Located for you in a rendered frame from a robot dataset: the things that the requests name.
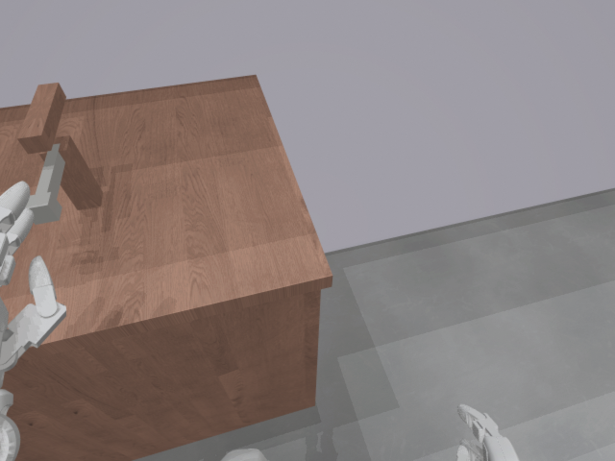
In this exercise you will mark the counter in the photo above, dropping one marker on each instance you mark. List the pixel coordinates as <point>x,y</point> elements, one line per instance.
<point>187,261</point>

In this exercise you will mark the robot left forearm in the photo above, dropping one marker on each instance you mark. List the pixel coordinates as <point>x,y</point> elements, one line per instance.
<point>9,433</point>

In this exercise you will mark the robot right hand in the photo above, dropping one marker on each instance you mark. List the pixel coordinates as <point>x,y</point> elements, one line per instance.
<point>495,447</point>

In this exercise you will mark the robot left hand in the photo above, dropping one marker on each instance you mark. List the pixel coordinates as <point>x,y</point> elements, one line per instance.
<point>34,323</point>

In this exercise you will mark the tap lever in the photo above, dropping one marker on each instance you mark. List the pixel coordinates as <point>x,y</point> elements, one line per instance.
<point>44,204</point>

